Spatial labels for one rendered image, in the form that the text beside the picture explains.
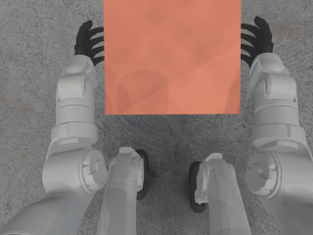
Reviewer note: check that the robot left forearm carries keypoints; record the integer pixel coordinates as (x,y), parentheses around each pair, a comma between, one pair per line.
(75,107)

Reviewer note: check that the right robot upper arm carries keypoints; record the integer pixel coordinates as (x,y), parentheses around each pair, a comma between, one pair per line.
(284,184)

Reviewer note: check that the right robot shin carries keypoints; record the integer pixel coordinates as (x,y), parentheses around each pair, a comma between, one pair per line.
(200,197)

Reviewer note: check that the robot right forearm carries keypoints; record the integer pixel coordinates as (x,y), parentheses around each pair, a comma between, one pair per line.
(275,108)

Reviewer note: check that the left robot foot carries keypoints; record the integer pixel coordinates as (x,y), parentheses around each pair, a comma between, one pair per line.
(143,155)

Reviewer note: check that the left robot upper arm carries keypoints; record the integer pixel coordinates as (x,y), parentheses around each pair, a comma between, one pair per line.
(71,179)

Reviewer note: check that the robot right hand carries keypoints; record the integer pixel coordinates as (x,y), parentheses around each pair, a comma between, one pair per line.
(262,42)

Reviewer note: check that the carton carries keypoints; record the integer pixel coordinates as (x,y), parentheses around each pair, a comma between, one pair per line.
(172,57)

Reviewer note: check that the robot left hand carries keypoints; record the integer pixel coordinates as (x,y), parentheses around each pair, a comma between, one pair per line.
(84,43)

